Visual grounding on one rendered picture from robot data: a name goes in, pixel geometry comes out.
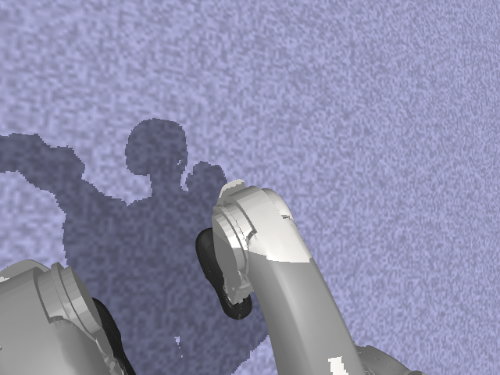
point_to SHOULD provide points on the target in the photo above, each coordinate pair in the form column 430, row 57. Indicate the left robot foot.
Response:
column 113, row 334

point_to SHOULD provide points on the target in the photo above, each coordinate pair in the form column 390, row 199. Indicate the right robot foot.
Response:
column 206, row 256

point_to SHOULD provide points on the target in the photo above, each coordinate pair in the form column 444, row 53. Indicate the right robot hand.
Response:
column 376, row 362

